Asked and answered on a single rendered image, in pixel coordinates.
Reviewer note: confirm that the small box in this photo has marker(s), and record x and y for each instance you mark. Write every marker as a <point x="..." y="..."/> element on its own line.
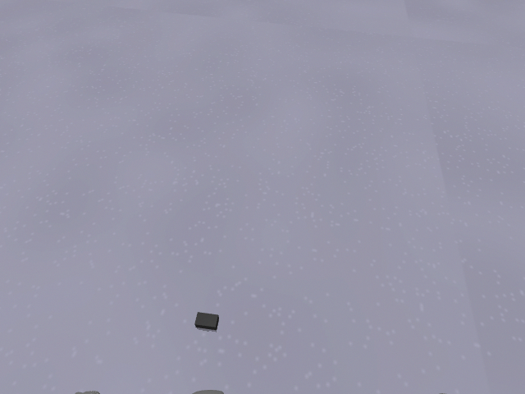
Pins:
<point x="207" y="321"/>

